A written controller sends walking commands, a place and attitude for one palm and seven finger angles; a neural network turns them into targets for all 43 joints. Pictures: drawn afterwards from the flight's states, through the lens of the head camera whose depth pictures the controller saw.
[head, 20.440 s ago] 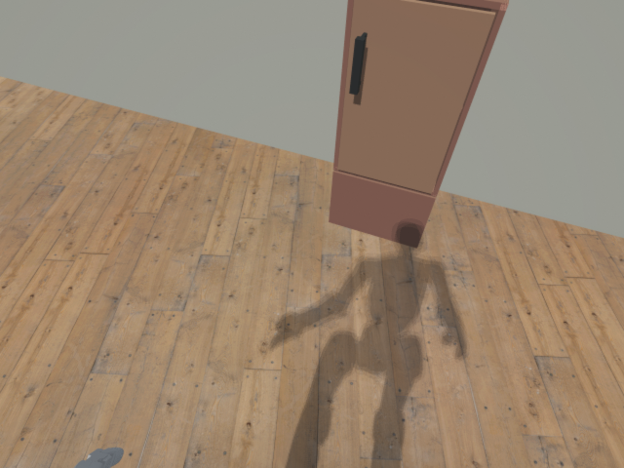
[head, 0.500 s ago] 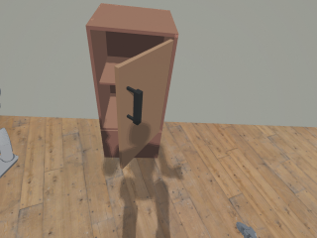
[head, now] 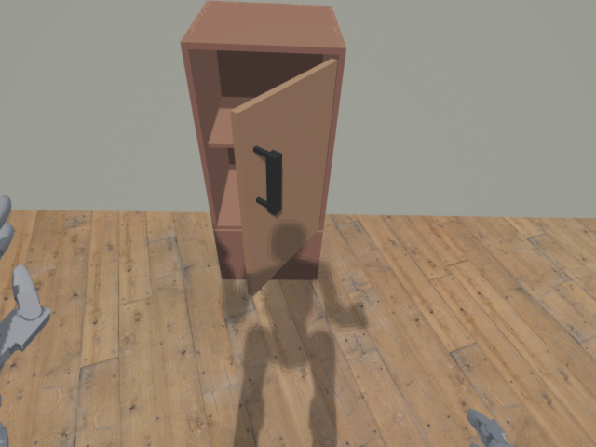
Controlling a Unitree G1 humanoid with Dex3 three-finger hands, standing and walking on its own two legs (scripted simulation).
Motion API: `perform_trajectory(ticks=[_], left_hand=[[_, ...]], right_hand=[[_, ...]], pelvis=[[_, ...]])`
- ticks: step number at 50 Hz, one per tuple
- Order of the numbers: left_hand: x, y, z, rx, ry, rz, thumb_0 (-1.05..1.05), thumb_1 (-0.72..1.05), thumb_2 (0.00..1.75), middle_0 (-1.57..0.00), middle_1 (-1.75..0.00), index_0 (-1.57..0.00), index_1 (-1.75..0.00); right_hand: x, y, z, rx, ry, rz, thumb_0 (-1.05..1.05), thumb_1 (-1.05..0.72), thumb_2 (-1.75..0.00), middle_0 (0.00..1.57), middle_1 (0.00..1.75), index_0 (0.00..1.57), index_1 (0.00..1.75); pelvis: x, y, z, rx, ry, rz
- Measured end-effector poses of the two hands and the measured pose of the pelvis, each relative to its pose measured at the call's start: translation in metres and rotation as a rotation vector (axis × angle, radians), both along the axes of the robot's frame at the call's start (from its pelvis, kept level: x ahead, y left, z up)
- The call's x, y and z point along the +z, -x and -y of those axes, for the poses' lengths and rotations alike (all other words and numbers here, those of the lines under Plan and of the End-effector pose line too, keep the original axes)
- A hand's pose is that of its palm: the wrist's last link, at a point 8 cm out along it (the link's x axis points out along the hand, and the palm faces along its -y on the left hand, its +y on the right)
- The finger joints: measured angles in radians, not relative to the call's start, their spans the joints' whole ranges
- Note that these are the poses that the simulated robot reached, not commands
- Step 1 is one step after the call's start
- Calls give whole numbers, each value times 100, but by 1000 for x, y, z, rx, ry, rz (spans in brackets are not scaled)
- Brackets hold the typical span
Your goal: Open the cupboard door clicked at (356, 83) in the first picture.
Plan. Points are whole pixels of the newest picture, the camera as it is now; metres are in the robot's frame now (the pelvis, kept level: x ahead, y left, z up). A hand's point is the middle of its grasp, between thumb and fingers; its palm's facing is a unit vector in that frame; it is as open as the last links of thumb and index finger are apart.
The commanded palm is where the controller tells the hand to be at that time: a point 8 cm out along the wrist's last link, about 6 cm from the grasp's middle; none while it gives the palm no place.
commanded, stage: stop stepping back and stand still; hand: left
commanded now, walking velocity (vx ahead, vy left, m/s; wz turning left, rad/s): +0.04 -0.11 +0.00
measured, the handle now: (266, 180) +0.66 +0.11 -0.01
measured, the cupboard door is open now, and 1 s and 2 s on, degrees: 53 53 53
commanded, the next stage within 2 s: let the arm hang, fingers relaxed in 0.14 s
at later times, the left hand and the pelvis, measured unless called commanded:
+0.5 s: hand out of the picture +0.08 +0.18 -0.15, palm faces -0.03 -0.98 -0.19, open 7.4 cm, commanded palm none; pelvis -0.01 +0.01 +0.00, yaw +1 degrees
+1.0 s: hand out of the picture -0.04 +0.20 -0.16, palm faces +0.05 -0.97 -0.22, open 7.4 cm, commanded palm none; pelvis -0.02 +0.02 +0.01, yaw +1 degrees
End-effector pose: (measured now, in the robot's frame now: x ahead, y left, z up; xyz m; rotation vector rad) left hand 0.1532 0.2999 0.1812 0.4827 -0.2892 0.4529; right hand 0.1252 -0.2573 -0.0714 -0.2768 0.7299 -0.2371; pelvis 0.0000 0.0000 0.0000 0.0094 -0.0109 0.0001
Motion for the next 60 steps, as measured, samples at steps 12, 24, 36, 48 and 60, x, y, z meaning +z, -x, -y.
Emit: perform_trajectory(ticks=[12,24,36,48,60], left_hand=[[5,-15,7,-50,-55,-58,2,89,90,-21,-30,-21,-30],[-294,61,58,-21,481,-1301,1,91,90,-20,-30,-19,-30],[-315,191,46,205,620,-1637,-1,96,90,-21,-30,-20,-30],[-310,201,47,216,615,-1655,0,91,90,-20,-30,-19,-30],[-316,175,63,144,631,-1596,1,92,90,-20,-30,-20,-30]], right_hand=[[-5,-32,-43,80,-132,44,1,-90,-90,21,31,20,30],[-55,31,-15,33,-110,-332,1,-90,-90,21,30,20,30],[-59,146,-32,-45,-134,-717,1,-91,-90,20,30,19,30],[-70,163,-68,-63,-229,-711,0,-91,-90,20,30,20,30],[-70,164,-76,-87,-241,-683,1,-91,-90,20,30,20,30]], pelvis=[[-1,-4,1,-8,18,-6],[-6,9,-9,22,-4,-9],[9,16,-9,34,21,5],[11,20,-17,16,12,17],[11,20,-20,7,8,17]])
